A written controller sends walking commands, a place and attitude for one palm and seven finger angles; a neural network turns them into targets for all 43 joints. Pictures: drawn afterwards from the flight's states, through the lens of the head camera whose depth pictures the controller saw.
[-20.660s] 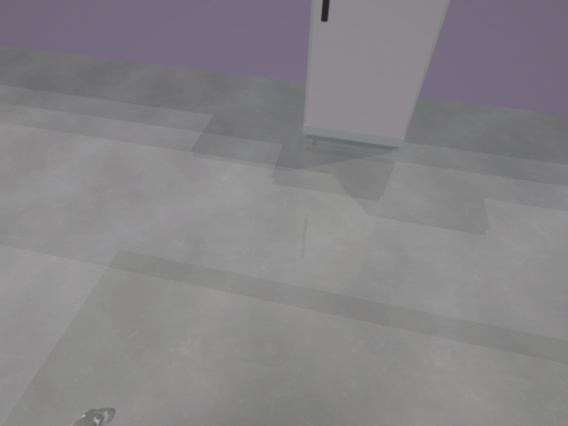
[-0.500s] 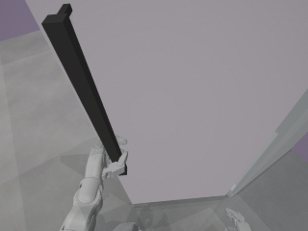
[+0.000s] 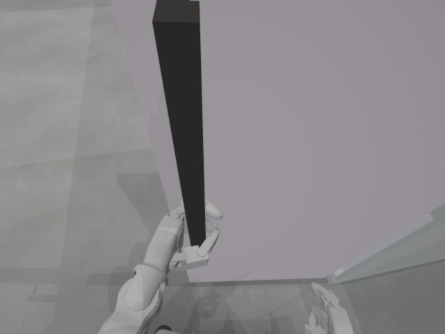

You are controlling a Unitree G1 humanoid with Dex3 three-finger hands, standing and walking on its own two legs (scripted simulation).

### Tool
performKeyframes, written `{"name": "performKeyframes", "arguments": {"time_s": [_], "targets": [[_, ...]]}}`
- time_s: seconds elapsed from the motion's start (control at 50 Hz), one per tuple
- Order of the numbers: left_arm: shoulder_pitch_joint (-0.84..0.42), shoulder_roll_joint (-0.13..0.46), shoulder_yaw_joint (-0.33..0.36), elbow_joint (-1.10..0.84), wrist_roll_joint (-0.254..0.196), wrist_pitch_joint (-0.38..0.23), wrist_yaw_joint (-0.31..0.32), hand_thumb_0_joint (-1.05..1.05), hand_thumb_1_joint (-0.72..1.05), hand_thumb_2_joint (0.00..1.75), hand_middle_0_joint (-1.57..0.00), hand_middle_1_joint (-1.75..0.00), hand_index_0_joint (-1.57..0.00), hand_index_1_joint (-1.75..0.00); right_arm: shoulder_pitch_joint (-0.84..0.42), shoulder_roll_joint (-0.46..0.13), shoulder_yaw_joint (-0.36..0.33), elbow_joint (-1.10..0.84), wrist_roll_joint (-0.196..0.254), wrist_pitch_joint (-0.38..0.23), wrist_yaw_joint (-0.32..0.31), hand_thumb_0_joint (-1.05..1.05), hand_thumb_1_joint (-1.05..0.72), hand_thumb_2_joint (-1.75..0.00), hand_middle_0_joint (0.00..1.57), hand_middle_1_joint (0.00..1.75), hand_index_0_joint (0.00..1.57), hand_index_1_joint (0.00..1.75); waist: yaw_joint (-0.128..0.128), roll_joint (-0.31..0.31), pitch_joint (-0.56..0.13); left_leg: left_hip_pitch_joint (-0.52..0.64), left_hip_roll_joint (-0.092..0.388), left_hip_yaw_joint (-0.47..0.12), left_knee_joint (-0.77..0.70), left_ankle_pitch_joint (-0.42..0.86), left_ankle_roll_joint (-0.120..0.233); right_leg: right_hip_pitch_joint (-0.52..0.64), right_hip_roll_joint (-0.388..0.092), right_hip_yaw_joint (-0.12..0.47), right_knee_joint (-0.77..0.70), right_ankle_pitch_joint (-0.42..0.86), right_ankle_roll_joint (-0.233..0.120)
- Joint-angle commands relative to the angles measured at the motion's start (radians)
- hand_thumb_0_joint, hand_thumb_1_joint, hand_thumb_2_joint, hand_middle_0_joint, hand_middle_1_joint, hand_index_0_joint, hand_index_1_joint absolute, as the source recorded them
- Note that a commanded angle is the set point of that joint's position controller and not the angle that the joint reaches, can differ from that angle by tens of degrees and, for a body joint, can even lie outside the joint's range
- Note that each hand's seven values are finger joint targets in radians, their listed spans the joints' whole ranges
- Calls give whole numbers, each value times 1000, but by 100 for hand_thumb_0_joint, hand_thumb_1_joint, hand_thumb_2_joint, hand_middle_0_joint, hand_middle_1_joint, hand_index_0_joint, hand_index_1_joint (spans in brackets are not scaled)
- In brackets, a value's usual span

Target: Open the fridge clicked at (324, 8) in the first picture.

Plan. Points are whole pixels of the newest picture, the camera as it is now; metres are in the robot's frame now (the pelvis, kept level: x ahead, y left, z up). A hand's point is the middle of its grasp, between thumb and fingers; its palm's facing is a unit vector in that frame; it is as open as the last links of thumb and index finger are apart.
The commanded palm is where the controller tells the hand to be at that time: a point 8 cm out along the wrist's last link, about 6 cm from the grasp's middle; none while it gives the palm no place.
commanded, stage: stop walking and hold the door back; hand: left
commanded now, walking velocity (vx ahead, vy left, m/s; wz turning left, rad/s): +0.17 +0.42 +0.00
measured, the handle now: (194, 182) +0.30 +0.06 +0.15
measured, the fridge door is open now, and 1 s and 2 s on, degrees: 81 76 74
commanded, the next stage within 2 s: loosen the grip on the handle in 0.80 s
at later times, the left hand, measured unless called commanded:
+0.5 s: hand (209, 249) +0.25 +0.04 +0.03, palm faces -0.06 -0.99 -0.09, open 5.8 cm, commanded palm +0.25 +0.10 +0.01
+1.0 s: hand (204, 224) +0.29 +0.05 +0.03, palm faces -0.15 -0.98 -0.10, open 6.1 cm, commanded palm +0.26 +0.10 +0.02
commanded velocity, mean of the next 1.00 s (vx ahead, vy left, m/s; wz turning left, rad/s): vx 0.12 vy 0.06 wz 0.00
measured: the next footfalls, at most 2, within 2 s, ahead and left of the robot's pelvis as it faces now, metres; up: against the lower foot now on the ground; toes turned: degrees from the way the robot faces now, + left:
right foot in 0.02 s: +0.03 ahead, -0.15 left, +0.00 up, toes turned +0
left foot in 0.50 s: -0.09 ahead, +0.09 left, +0.00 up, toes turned +5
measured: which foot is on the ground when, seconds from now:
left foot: down 0.00-0.02, up 0.04-0.48, down 0.50-1.00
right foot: up 0.00-0.00, down 0.02-0.50, up 0.52-0.72, down 0.74-1.00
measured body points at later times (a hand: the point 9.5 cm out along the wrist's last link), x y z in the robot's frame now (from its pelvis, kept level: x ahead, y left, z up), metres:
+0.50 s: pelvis -0.10 -0.05 +0.00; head -0.06 -0.05 +0.45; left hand +0.24 +0.09 +0.04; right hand +0.09 -0.28 -0.10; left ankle -0.16 +0.05 -0.74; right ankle -0.01 -0.15 -0.73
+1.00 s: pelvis -0.09 -0.03 -0.01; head -0.06 -0.03 +0.44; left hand +0.29 +0.10 +0.04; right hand +0.05 -0.29 -0.11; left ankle -0.13 +0.09 -0.74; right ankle -0.04 -0.14 -0.73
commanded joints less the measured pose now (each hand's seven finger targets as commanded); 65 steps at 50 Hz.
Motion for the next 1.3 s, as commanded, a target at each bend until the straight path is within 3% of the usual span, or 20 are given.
{"name": "performKeyframes", "arguments": {"time_s": [0.0,0.04,0.1,0.28,0.44,0.5,0.54,0.68,0.76,0.8,0.86,0.88,0.9,0.92,0.94,0.98,1.02,1.1,1.26,1.28], "targets": [[-268,88,132,-178,6,-60,55,0,90,90,-45,-140,-45,-140,-106,-111,-53,-126,41,-16,-21,0,-90,-90,20,30,20,30,9,-149,-279,-107,-143,263,306,-249,155,180,-190,53,-215,386,-88],[-260,7,106,3,-14,0,58,0,90,90,-45,-140,-45,-140,-91,-135,-67,-119,15,-18,-42,0,-90,-90,20,30,20,30,48,-358,-299,-174,-161,151,724,-407,125,106,-339,297,-216,381,-185],[-400,74,225,197,-25,-12,85,0,90,90,-45,-140,-45,-140,-119,-132,-31,-87,16,41,-62,0,-90,-90,20,30,20,30,23,-225,-305,-264,-127,195,826,-254,101,229,-285,63,-63,710,-155],[-740,11,189,349,-55,-44,87,0,90,90,-45,-140,-45,-140,-107,-201,-50,-149,29,123,-33,0,-90,-90,20,30,20,30,43,-236,-263,-194,-122,222,530,-216,130,231,-341,210,-266,139,-164],[-958,10,195,520,-45,-60,85,0,90,90,-45,-140,-45,-140,-7,-187,-45,-117,20,119,-49,0,-90,-90,20,30,20,30,7,-136,-339,259,-150,374,-117,-171,179,26,-181,69,-194,-233,-125],[-1102,-87,110,580,-65,-86,60,0,90,90,-45,-140,-45,-140,6,-224,-52,-115,36,93,-41,0,-90,-90,20,30,20,30,-1,224,-238,305,196,-99,-256,-359,343,-277,16,-120,256,-144,-42],[-1144,21,211,668,-64,-89,68,0,90,90,-45,-140,-45,-140,-7,-221,-52,-84,42,94,-46,0,-90,-90,20,30,20,30,15,91,-188,266,254,-140,-220,-161,407,-320,-50,-24,383,-124,-58],[-1137,-89,116,744,-69,-102,20,0,90,90,-45,-140,-45,-140,70,-232,-55,-31,49,68,-46,0,-90,-90,20,30,20,30,0,54,-273,239,108,190,46,225,260,50,0,-111,-40,74,-82],[-968,-26,170,745,-70,-95,26,0,90,90,-45,-140,-45,-140,83,-217,-79,-52,60,68,-47,0,-90,-90,20,30,20,30,20,-368,-322,-146,-106,285,419,-293,130,358,-302,327,-145,316,-270],[-970,-28,175,716,-77,-85,24,0,90,90,-45,-140,-45,-140,64,-217,-77,-56,55,70,-45,0,-90,-90,20,30,20,30,28,-285,-264,-178,-84,197,582,-388,129,283,-355,337,-170,332,-309],[-964,-33,183,626,-61,-96,33,0,90,90,-45,-140,-45,-140,20,-187,-47,-61,43,70,-49,0,-90,-90,20,30,20,30,3,-207,-290,-49,-80,257,384,-296,130,198,-251,102,-94,427,-239],[-1447,474,597,370,26,-131,61,0,90,90,-45,-140,-45,-140,50,-209,-119,-86,15,31,-48,0,-90,-90,20,30,20,30,52,-319,-426,-54,-121,342,339,-127,106,399,-109,114,-68,727,-172],[-1360,267,423,724,-5,-55,28,0,78,84,-45,-140,-45,-140,-13,-229,-73,-54,23,-55,-24,0,-90,-90,20,30,20,30,-79,-176,-605,-18,-148,248,208,211,172,234,-38,123,8,709,-164],[-1199,89,326,678,-34,-29,5,0,66,78,-45,-140,-45,-140,113,-256,-91,-41,43,-66,27,0,-90,-90,20,30,20,30,-55,-49,-654,84,-122,187,25,251,142,80,-43,-62,127,563,-124],[-1046,-42,259,802,-60,-23,-17,0,54,73,-45,-140,-45,-140,83,-254,-87,-42,59,-53,45,0,-90,-90,20,30,20,30,-43,-49,-423,119,-121,207,32,25,132,-160,-10,-90,99,209,-100],[-1030,14,333,730,-102,-67,3,0,30,61,-45,-140,-45,-140,52,-255,-83,-105,48,-41,59,0,-90,-90,20,30,20,30,-19,-20,-265,-17,-121,251,86,87,149,-120,-16,-57,96,258,-110],[-980,122,417,635,-77,-80,19,0,5,49,-45,-140,-45,-140,111,-276,-90,-120,29,-27,85,0,-90,-90,20,30,20,30,13,99,-515,65,-124,248,163,429,140,-60,-27,-48,173,461,-109],[-981,37,313,619,-31,-99,28,0,-43,26,-44,-138,-44,-138,99,-270,-99,-179,46,-4,108,0,-90,-90,20,30,20,30,-33,-117,-430,-56,-114,254,170,149,155,-125,5,-45,149,277,-101],[-1115,3,260,618,-36,-51,66,0,-55,20,-33,-125,-33,-125,106,-263,-79,-189,58,17,79,0,-90,-90,20,30,20,30,-66,-42,-461,-121,-136,265,183,-83,161,-166,13,-31,129,101,-101],[-1159,172,389,670,-32,-53,72,0,-55,20,-32,-123,-32,-123,118,-279,-74,-168,55,25,67,0,-90,-90,20,30,20,30,-58,-84,-452,-165,-140,259,185,-111,163,-147,11,-21,126,82,-97]]}}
